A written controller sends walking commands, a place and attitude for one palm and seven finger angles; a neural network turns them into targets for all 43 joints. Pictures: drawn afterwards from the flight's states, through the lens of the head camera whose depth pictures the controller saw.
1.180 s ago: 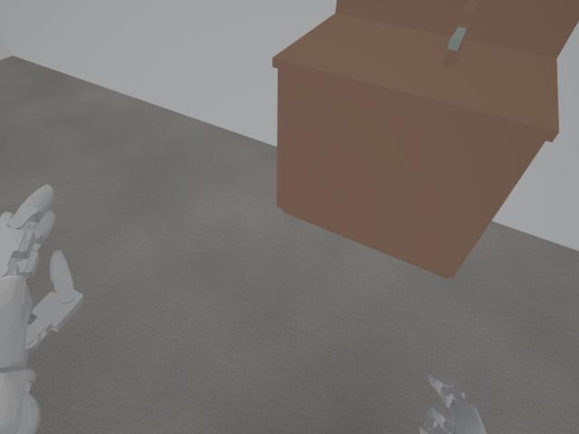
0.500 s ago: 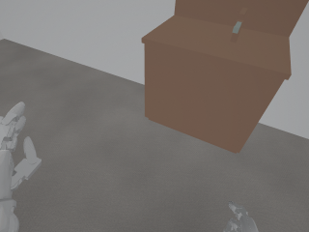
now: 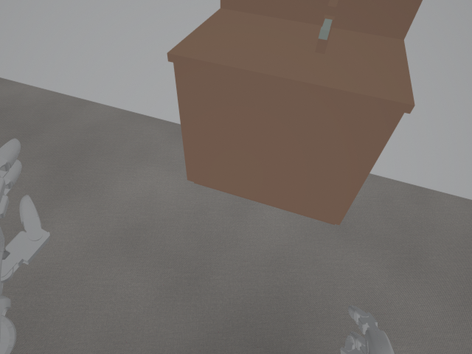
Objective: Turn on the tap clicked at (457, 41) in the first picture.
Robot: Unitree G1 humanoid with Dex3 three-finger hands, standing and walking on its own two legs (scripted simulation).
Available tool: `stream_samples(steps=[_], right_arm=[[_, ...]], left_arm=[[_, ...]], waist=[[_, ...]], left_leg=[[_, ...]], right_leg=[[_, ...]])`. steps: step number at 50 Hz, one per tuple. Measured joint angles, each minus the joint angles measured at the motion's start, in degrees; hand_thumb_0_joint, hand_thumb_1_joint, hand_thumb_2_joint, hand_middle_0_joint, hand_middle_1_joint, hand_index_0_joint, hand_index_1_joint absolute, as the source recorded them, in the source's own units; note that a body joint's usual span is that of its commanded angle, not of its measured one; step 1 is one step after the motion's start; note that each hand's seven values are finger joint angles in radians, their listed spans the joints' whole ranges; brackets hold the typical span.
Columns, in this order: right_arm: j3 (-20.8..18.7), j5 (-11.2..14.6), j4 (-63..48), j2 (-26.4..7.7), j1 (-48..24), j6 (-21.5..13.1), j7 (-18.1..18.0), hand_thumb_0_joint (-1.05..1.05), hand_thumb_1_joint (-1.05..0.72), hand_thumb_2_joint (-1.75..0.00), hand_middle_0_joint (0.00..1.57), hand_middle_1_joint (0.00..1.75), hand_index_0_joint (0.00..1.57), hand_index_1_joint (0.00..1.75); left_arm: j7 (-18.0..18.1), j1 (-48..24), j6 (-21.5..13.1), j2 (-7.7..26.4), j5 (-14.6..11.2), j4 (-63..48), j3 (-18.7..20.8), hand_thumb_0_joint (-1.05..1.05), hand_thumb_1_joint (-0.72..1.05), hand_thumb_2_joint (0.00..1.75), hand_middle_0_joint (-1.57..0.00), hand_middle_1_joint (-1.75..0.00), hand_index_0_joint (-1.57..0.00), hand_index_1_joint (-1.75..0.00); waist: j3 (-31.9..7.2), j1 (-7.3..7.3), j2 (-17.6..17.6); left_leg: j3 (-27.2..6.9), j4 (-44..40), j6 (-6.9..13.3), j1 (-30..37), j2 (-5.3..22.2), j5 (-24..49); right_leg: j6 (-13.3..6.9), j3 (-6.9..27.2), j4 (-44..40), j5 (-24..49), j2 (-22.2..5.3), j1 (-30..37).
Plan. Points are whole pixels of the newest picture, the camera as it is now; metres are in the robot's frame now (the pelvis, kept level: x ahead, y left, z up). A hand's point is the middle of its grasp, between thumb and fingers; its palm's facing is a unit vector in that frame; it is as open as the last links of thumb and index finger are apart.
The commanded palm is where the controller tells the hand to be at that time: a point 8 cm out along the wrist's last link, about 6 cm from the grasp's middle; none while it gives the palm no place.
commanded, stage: walk to a spot facing it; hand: left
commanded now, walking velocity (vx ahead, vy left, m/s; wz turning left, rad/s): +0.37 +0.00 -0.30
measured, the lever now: (324, 33) +1.01 -0.23 +0.13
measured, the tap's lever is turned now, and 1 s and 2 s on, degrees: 0 0 0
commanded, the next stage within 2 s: turn to face it in 0.36 s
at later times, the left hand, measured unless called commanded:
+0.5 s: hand (159, 142) +0.38 +0.15 +0.18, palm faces +0.28 -0.81 -0.52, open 7.4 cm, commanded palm +0.32 +0.21 +0.18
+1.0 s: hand (214, 103) +0.50 +0.07 +0.18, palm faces +0.14 -0.85 -0.51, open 7.4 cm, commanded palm +0.45 +0.14 +0.18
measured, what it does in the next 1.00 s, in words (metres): walks ahead, turning right: right foot, then left foot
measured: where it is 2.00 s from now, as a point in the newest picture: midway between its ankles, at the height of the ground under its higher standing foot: outside the picture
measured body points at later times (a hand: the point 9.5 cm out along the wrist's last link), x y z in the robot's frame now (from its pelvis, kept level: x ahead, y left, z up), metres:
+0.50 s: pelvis +0.14 -0.07 +0.00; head +0.19 -0.07 +0.45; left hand +0.35 +0.19 +0.21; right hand +0.27 -0.34 -0.10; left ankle +0.21 +0.09 -0.67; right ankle +0.16 -0.14 -0.73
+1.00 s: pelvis +0.22 -0.08 -0.01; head +0.26 -0.12 +0.44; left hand +0.48 +0.12 +0.21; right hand +0.35 -0.32 -0.11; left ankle +0.26 +0.07 -0.70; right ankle +0.22 -0.17 -0.73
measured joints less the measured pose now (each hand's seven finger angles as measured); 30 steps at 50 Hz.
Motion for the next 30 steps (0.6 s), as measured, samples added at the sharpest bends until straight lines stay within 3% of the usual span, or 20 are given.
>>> stream_samples(steps=[3,7,10,12,13,15,17,19,21,24,30], right_arm=[[1.1,-0.1,-0.2,1.7,-0.1,-1.0,0.7,0.01,-0.90,-0.89,0.20,0.30,0.20,0.30],[2.0,-0.4,-0.9,3.1,0.6,-1.7,1.2,0.01,-0.90,-0.89,0.21,0.30,0.20,0.30],[2.1,-0.5,-1.2,3.3,1.3,-1.7,1.0,0.01,-0.90,-0.89,0.21,0.30,0.20,0.30],[1.8,-0.1,-1.5,3.1,1.9,-1.3,1.0,0.01,-0.90,-0.89,0.21,0.30,0.20,0.30],[1.5,0.2,-1.2,2.7,1.4,-0.9,1.1,0.01,-0.90,-0.89,0.21,0.30,0.20,0.30],[0.6,0.2,0.8,0.6,-1.4,0.2,1.6,0.01,-0.90,-0.89,0.21,0.30,0.20,0.30],[-0.4,0.3,2.2,-1.3,-3.4,1.3,2.2,0.01,-0.90,-0.89,0.21,0.30,0.20,0.30],[-1.3,0.5,2.3,-2.7,-4.1,2.2,2.3,0.01,-0.90,-0.89,0.21,0.30,0.20,0.30],[-2.1,0.5,2.0,-3.5,-3.9,2.7,1.9,0.01,-0.90,-0.89,0.20,0.30,0.20,0.30],[-2.9,0.5,1.2,-4.0,-2.5,2.8,1.1,0.01,-0.90,-0.89,0.20,0.30,0.20,0.30],[-2.7,0.0,-0.7,-4.8,0.1,1.9,-0.1,0.01,-0.90,-0.89,0.20,0.30,0.20,0.30]], left_arm=[[-0.4,-0.2,1.0,-0.7,0.6,-1.1,-0.9,0.01,0.89,0.90,-0.20,-0.30,-0.21,-0.30],[-1.1,1.3,0.7,-0.2,1.1,-3.3,-1.2,0.01,0.89,0.90,-0.20,-0.30,-0.21,-0.30],[-1.5,1.7,0.4,1.5,0.9,-3.1,0.0,0.01,0.89,0.90,-0.20,-0.30,-0.21,-0.30],[-1.6,1.2,0.7,3.8,0.6,-3.2,1.0,0.01,0.89,0.90,-0.21,-0.30,-0.21,-0.30],[-1.6,0.3,0.8,4.4,0.7,-3.1,1.4,0.01,0.89,0.90,-0.21,-0.30,-0.21,-0.30],[-1.7,-1.8,0.5,2.8,0.3,-2.6,1.3,0.01,0.89,0.90,-0.21,-0.30,-0.21,-0.30],[-2.0,-1.7,0.6,1.1,-0.1,-2.9,0.9,0.01,0.89,0.90,-0.21,-0.30,-0.21,-0.30],[-2.0,0.1,0.3,0.2,0.0,-4.2,0.5,0.01,0.89,0.90,-0.21,-0.30,-0.21,-0.30],[-1.9,2.3,-0.2,0.4,0.0,-5.7,0.4,0.01,0.89,0.90,-0.21,-0.30,-0.21,-0.30],[-1.5,4.7,-0.7,2.0,-0.2,-7.8,1.3,0.01,0.89,0.90,-0.21,-0.30,-0.22,-0.30],[0.2,5.4,-1.0,1.9,-0.5,-8.3,2.3,0.01,0.89,0.90,-0.21,-0.30,-0.22,-0.30]], waist=[[0.3,0.12,0.9],[1.1,0.01,2.3],[1.9,-0.41,3.7],[2.3,-0.96,3.8],[2.7,-0.83,3.6],[4.7,-0.44,4.5],[5.8,-0.70,4.6],[5.9,-1.42,4.6],[5.6,-2.00,4.1],[4.9,-2.19,2.3],[2.9,0.73,0.8]], left_leg=[[1.2,-3.7,-0.9,3.1,1.3,0.6],[2.8,-7.0,-2.6,7.1,3.0,0.0],[3.0,-5.4,-4.2,8.6,4.8,-2.5],[2.2,1.7,-3.9,7.0,6.1,-6.6],[1.2,8.7,-2.7,4.1,6.6,-8.1],[-4.7,25.7,-1.4,-3.3,5.2,-10.2],[-8.0,37.1,-1.3,-9.9,2.7,-8.6],[-8.7,42.0,-1.9,-15.5,1.9,-5.7],[-8.3,40.8,-2.2,-19.4,2.0,-3.2],[-6.4,30.0,-2.1,-20.5,2.4,-0.8],[-2.8,4.6,-1.6,-10.9,1.4,5.3]], right_leg=[[0.7,-2.8,0.2,3.8,-2.2,-4.8],[1.1,-6.1,-11.9,8.4,-4.0,-5.7],[0.8,-8.6,-22.4,10.8,-3.1,-2.6],[-0.1,-9.5,-28.9,12.9,-2.2,1.4],[-2.0,-9.4,-28.3,16.0,-2.2,1.2],[-4.1,-9.3,-23.0,13.5,-1.8,-0.2],[-4.4,-8.9,-22.3,11.2,-1.5,0.6],[-3.9,-9.1,-24.1,10.9,-1.3,2.3],[-3.9,-9.4,-26.7,11.2,-1.3,4.1],[-3.7,-9.8,-30.0,11.3,-1.9,6.9],[-2.3,-8.2,-29.9,8.1,-2.1,10.6]])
